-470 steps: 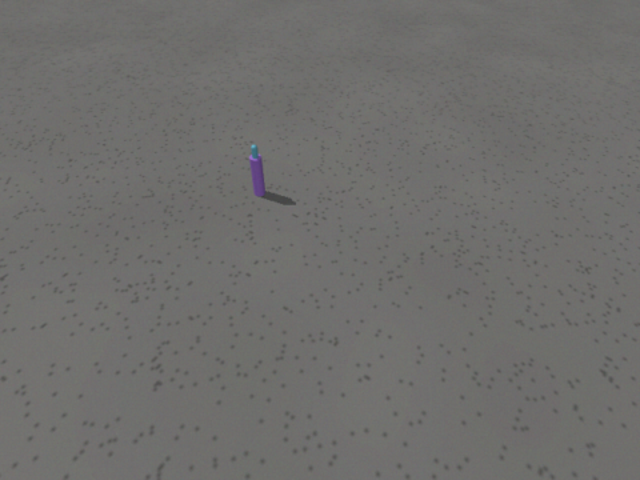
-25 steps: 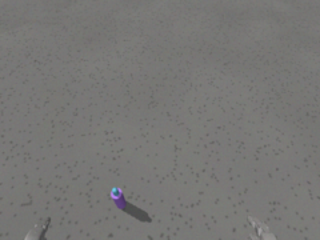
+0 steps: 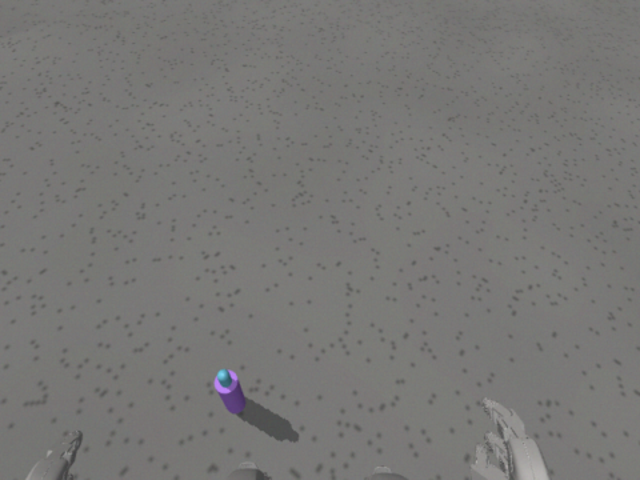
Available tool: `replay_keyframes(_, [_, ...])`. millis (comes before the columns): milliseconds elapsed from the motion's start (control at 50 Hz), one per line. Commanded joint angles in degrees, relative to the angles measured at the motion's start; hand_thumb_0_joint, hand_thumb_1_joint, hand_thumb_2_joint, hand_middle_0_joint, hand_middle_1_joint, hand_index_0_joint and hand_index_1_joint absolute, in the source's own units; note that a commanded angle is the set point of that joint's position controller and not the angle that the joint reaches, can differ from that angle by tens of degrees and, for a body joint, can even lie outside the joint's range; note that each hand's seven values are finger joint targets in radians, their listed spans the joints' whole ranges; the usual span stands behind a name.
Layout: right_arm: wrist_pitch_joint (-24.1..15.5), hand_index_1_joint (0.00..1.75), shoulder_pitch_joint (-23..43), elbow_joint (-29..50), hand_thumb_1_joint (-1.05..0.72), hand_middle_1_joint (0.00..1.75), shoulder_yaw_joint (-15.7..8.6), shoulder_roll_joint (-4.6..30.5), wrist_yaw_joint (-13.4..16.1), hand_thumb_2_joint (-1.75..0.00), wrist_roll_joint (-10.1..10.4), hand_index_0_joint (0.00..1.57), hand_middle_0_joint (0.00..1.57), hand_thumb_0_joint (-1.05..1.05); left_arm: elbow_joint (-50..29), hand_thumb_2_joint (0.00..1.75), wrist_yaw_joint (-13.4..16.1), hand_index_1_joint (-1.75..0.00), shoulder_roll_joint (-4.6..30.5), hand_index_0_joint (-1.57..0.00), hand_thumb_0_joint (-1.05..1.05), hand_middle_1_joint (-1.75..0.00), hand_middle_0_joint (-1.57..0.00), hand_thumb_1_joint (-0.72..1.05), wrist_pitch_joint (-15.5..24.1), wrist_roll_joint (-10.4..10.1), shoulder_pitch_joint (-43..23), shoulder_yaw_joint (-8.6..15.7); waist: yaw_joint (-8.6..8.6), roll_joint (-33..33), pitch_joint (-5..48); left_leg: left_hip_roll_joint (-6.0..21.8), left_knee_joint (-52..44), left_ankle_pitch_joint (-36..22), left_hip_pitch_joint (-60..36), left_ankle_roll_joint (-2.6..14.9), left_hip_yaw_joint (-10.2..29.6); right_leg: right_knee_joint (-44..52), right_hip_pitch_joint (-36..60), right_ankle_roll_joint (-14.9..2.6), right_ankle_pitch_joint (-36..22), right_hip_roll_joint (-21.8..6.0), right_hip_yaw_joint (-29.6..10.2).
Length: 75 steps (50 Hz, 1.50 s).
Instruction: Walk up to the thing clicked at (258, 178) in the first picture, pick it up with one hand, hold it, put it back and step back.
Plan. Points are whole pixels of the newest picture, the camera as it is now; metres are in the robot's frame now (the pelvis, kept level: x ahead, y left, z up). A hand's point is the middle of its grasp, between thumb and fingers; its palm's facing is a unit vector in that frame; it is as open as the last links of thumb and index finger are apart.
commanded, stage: go down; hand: left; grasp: from the side
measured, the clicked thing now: (229, 390) +0.39 +0.19 -0.56
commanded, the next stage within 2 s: none
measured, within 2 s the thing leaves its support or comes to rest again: neither
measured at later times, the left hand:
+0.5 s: hand (97, 430) +0.23 +0.31 -0.17, palm faces +0.08 -0.97 -0.22, open 17.3 cm
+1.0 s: hand (97, 394) +0.30 +0.36 -0.23, palm faces +0.07 -0.99 -0.12, open 17.6 cm
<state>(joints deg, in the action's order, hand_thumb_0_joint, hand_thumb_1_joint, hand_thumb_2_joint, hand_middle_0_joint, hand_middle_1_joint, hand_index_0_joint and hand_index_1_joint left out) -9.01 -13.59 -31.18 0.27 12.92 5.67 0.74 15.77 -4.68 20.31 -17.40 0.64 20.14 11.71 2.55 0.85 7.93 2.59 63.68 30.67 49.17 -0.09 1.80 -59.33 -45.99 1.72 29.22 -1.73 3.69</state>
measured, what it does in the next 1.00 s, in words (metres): lowers itself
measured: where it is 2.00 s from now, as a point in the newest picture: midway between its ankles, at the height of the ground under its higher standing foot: outside the picture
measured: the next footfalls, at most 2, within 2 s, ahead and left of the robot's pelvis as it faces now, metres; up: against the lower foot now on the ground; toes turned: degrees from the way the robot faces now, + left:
none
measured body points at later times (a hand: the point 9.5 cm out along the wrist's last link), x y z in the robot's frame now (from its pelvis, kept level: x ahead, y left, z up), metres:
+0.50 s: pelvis -0.05 -0.01 -0.10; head +0.09 +0.02 +0.33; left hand +0.23 +0.36 -0.15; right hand +0.12 -0.28 -0.18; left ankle +0.00 +0.11 -0.66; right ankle -0.01 -0.14 -0.66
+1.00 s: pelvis -0.08 +0.00 -0.20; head +0.11 +0.04 +0.20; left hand +0.29 +0.41 -0.22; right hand +0.05 -0.28 -0.29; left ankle +0.00 +0.11 -0.66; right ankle -0.01 -0.14 -0.66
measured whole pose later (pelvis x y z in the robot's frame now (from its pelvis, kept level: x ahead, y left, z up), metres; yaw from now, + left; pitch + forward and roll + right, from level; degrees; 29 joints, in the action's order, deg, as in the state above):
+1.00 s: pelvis -0.08 +0.00 -0.20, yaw -4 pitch +33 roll -6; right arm -12.0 -8.8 -37.8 4.6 18.6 3.8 -1.0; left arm 59.0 -36.6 44.8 18.8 -7.5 -26.0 39.7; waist 5.1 -1.1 9.4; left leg 2.7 108.1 37.5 104.1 -0.5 5.4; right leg -103.8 -100.4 0.9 36.5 -1.5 4.4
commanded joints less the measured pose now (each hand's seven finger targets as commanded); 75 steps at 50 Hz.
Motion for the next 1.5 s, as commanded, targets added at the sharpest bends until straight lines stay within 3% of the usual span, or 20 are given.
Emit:
replay_keyframes(0, [-3.1,0.3,-0.1,8.4,-0.84,0.3,-4.2,8.8,0.8,-0.89,-0.1,0.2,0.2,0.0,-8.5,0.1,0.7,-0.06,10.4,-0.05,0.0,-0.05,-0.06,-0.46,1.2,0.0,3.6,6.0,-0.77,4.7,12.4,-1.1,-8.6,-24.7,-10.7,0.07,1.1,4.7,5.4,-2.69,-17.6,2.5,0.2])
replay_keyframes(140, [-3.8,0.3,0.1,8.2,-0.86,0.3,-4.0,9.2,1.0,-0.89,-0.2,0.2,0.2,0.0,-6.5,0.11,-0.4,-0.05,12.4,-0.05,0.0,-0.05,-0.05,-0.43,3.3,-0.7,-2.1,8.2,0.28,4.4,8.8,-1.2,-6.8,-15.3,-4.5,0.39,1.0,3.2,0.7,-2.73,-11.4,2.4,-0.1])
replay_keyframes(200, [-5.2,0.3,0.4,7.2,-0.88,0.3,-3.9,9.7,1.0,-0.9,-0.4,0.2,0.2,0.0,-1.2,0.09,-2.1,-0.06,15.4,-0.05,0.0,-0.05,-0.05,-0.48,8.2,-1.6,-12.2,10.7,1.65,3.2,7.8,-1.3,-2.2,-11.2,0.9,0.91,0.5,-0.1,-4.9,-2.61,-8.6,2.1,-0.8])
replay_keyframes(280, [-7.3,0.3,0.3,5.4,-0.91,0.3,-4.4,11.0,0.5,-0.9,-0.4,0.2,0.2,0.0,6.0,0.07,-8.1,-0.06,20.1,-0.05,0.0,-0.06,-0.05,-0.53,17.8,-4.4,-21.8,14.8,1.75,4.3,12.3,-1.7,4.2,-6.7,6.9,1.15,0.1,-7.0,-12.5,-2.83,-4.9,1.6,-1.9])
replay_keyframes(380, [-7.5,0.3,-0.5,3.8,-0.88,0.3,-4.6,13.1,0.1,-0.89,-0.6,0.2,0.2,0.0,9.2,0.08,-15.3,-0.11,27.5,-0.07,0.0,-0.11,-0.06,-0.61,26.2,-6.2,-27.3,19.4,-0.98,9.4,22.6,-1.7,9.1,-5.5,9.6,0.52,1.0,-13.4,-17.7,-3.12,-2.9,0.8,-3.5])
replay_keyframes(440, [-6.7,0.3,-0.6,2.4,-0.87,0.3,-4.0,14.2,-0.3,-0.89,-0.3,0.2,0.2,0.0,19.1,0.04,-17.6,-0.08,26.5,-0.07,0.0,-0.08,-0.07,-0.61,28.2,-7.2,-29.7,20.4,-1.24,8.9,22.9,-1.1,10.6,-3.8,11.6,0.14,3.3,-18.0,-25.3,-3.37,-1.6,1.3,-1.5])
replay_keyframes(500, [-5.7,0.3,-0.3,2.1,-0.87,0.3,-3.7,15.2,-0.7,-0.89,-0.3,0.2,0.2,0.0,22.8,0.03,-19.8,-0.08,31.6,-0.07,0.0,-0.08,-0.07,-0.61,30.2,-7.9,-30.1,25.1,-3.72,8.9,27.9,-1.3,14.1,-9.6,12.8,0.36,3.2,-21.0,-25.3,-3.71,-5.8,1.2,-1.1])
replay_keyframes(520, [-5.4,0.3,-0.4,2.1,-0.87,0.3,-3.6,15.3,-0.9,-0.89,-0.3,0.2,0.2,0.0,25.1,0.03,-20.6,-0.07,31.1,-0.07,0.0,-0.07,-0.07,-0.61,30.7,-8.0,-31.0,24.7,-2.96,7.4,28.7,-1.4,15.0,-10.9,13.4,0.6,3.0,-21.4,-25.2,-3.83,-6.6,1.4,-0.8])
replay_keyframes(540, [-5.2,0.3,-1.2,1.2,-0.88,0.3,-3.9,15.6,-0.9,-0.89,-0.5,0.2,0.2,0.0,20.8,0.04,-21.6,-0.07,34.7,-0.07,0.0,-0.06,-0.07,-0.61,31.9,-8.3,-35.8,26.2,-3.3,8.2,30.9,-1.6,16.9,-13.8,13.6,0.84,2.2,-21.5,-24.1,-3.8,-8.5,1.3,-1.4])
replay_keyframes(560, [-5.0,0.3,-1.1,0.8,-0.88,0.3,-3.3,15.2,-0.9,-0.89,-0.6,0.2,0.2,0.0,27.2,0.05,-22.4,-0.07,33.8,-0.06,0.0,-0.06,-0.07,-0.61,31.9,-8.5,-32.7,26.7,-2.81,5.8,30.6,-1.9,18.5,-15.9,16.0,1.21,1.5,-21.9,-22.7,-3.62,-10.3,1.2,-1.7])
replay_keyframes(640, [-5.1,0.3,-0.9,-0.6,-0.89,0.3,-3.0,15.5,-1.0,-0.9,-0.9,0.2,0.2,0.0,26.6,0.04,-24.9,-0.07,39.2,-0.06,0.0,-0.06,-0.07,-0.61,35.5,-9.4,-41.9,30.0,-1.59,4.7,31.1,-1.8,22.8,-11.7,22.4,1.99,0.8,-24.1,-25.4,-3.29,-7.6,1.3,-2.9])
replay_keyframes(700, [-5.2,0.3,-0.6,-1.5,-0.89,0.3,-2.7,15.6,-1.0,-0.9,-1.3,0.2,0.2,0.0,30.1,0.05,-27.0,-0.07,39.8,-0.06,0.0,-0.07,-0.06,-0.61,37.7,-9.6,-47.0,30.0,-0.06,4.8,29.1,-1.5,24.7,-5.6,26.0,1.93,1.1,-25.6,-30.5,-3.25,-2.3,1.4,-3.0])
replay_keyframes(820, [-5.3,0.3,-1.2,-2.0,-0.89,0.3,-1.6,17.0,-1.0,-0.9,-1.6,0.2,0.2,0.0,34.2,0.02,-30.9,-0.05,43.2,-0.07,0.0,-0.05,-0.07,-0.59,39.2,-9.8,-52.4,30.2,-0.02,9.9,29.5,-0.8,24.8,3.4,27.9,1.01,2.9,-29.5,-38.4,-3.66,4.4,1.8,-1.9])
replay_keyframes(920, [-4.9,0.3,-1.2,-2.7,-0.9,0.3,-0.7,18.6,-0.9,-0.9,-1.5,0.2,0.2,0.0,31.6,0.02,-32.1,-0.05,48.7,-0.07,0.0,-0.05,-0.07,-0.6,39.7,-10.0,-56.4,32.8,-1.53,15.6,33.4,-0.2,25.2,1.1,23.7,0.28,5.4,-35.5,-44.1,-4.2,2.2,2.1,0.6])
replay_keyframes(1000, [-4.5,0.3,-0.9,-2.8,-0.91,0.3,-0.2,18.4,-1.0,-0.9,-1.5,0.2,0.2,0.0,33.1,0.04,-32.6,-0.05,49.4,-0.06,0.0,-0.05,-0.07,-0.59,39.4,-10.7,-55.2,34.2,-1.88,14.2,33.5,-0.5,27.5,-0.8,26.3,0.42,5.0,-36.8,-44.9,-4.22,1.6,2.0,0.7])
replay_keyframes(1140, [-4.3,0.3,-1.3,-4.0,-0.91,0.3,0.3,18.6,-1.2,-0.9,-2.0,0.2,0.2,0.0,35.7,0.04,-34.7,-0.05,49.1,-0.06,0.0,-0.04,-0.06,-0.61,39.3,-12.1,-57.0,34.7,-0.08,11.2,33.5,-1.0,34.8,-8.0,31.0,1.14,3.4,-39.6,-45.3,-4.16,-2.9,1.9,0.5])
replay_keyframes(1240, [-4.2,0.3,-1.4,-4.2,-0.91,0.3,0.3,19.2,-1.4,-0.9,-2.4,0.2,0.2,0.0,35.3,0.04,-35.9,-0.05,50.2,-0.05,0.0,-0.05,-0.06,-0.59,40.1,-11.9,-61.6,34.0,1.02,11.4,33.3,-1.0,36.8,-3.7,33.5,1.2,3.1,-41.1,-47.3,-4.07,-0.2,1.9,0.5])
replay_keyframes(1300, [-4.1,0.3,-1.4,-4.1,-0.92,0.3,0.3,19.7,-1.4,-0.9,-2.5,0.2,0.2,0.0,34.4,0.04,-36.2,-0.05,53.3,-0.05,0.0,-0.05,-0.06,-0.56,40.4,-11.9,-63.4,35.5,0.21,12.4,35.0,-1.0,37.2,-1.4,33.9,1.02,2.9,-42.1,-47.3,-3.99,1.2,1.9,0.5])
replay_keyframes(1360, [-3.9,0.3,-1.8,-4.3,-0.92,0.3,0.7,19.9,-1.4,-0.91,-2.6,0.2,0.2,0.0,34.4,0.05,-36.5,-0.06,54.8,-0.05,0.0,-0.06,-0.06,-0.57,40.2,-11.9,-63.3,36.5,-0.38,12.8,37.5,-1.2,38.5,-3.7,33.8,1.07,2.5,-43.2,-46.6,-4.05,-0.2,1.9,0.6])
replay_keyframes(1480, [-3.3,0.3,-1.5,-4.5,-0.92,0.3,1.0,20.1,-1.4,-0.91,-2.6,0.2,0.2,0.0,35.8,0.05,-36.7,-0.06,55.0,-0.05,0.0,-0.06,-0.05,-0.58,39.1,-11.4,-63.2,36.5,-0.42,15.4,34.6,-0.9,38.5,-3.4,33.9,0.68,3.5,-45.7,-51.5,-4.38,0.1,1.8,1.3])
